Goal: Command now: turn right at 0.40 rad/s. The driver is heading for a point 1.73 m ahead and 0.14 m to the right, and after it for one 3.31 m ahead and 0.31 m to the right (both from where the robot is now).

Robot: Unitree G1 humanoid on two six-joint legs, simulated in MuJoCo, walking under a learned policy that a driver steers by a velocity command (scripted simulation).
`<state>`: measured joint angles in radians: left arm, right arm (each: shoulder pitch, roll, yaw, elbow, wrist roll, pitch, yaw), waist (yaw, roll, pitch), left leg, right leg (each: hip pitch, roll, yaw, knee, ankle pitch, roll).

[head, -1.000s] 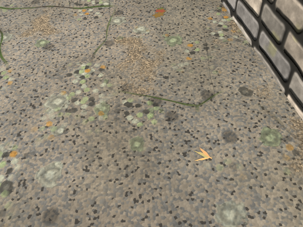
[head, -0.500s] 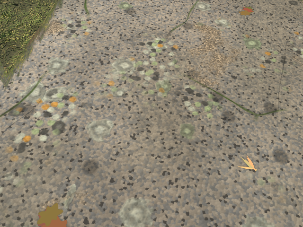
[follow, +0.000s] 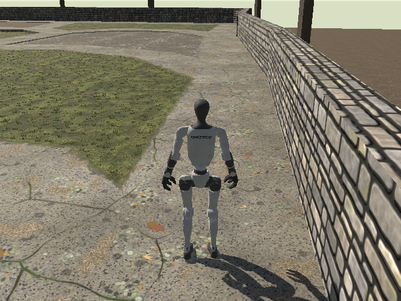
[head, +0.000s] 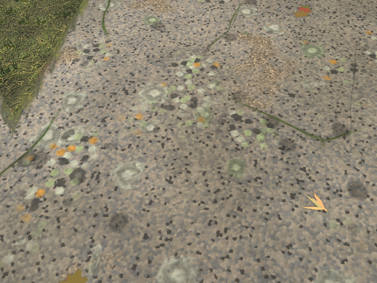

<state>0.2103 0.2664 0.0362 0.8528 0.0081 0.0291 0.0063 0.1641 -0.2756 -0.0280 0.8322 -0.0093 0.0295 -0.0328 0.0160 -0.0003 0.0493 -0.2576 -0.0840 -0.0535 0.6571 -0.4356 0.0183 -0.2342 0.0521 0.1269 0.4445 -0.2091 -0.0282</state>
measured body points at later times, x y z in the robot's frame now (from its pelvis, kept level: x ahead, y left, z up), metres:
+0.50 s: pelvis +0.02 +0.02 +0.01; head +0.04 +0.03 +0.46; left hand +0.22 +0.24 -0.12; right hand -0.02 -0.26 -0.11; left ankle -0.01 +0.12 -0.74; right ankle -0.01 -0.12 -0.69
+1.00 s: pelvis +0.20 -0.08 -0.01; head +0.23 -0.09 +0.44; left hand +0.22 +0.17 -0.14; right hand +0.29 -0.35 -0.14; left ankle +0.36 +0.02 -0.69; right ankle +0.07 -0.13 -0.74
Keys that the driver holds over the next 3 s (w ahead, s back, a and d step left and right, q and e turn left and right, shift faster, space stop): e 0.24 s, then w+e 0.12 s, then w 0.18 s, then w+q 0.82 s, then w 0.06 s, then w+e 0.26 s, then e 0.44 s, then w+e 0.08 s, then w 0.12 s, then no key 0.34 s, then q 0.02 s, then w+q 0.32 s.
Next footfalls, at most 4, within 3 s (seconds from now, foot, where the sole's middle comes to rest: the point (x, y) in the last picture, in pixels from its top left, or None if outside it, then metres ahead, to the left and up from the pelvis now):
0.16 left None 0.03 0.11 -0.78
0.64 right None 0.11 -0.15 -0.78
1.14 left None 0.46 -0.03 -0.78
1.72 right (238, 201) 0.80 -0.14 -0.78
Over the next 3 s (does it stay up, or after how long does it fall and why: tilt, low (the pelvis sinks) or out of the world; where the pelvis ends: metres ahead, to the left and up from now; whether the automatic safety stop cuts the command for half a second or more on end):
stays up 0.94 -0.07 0.00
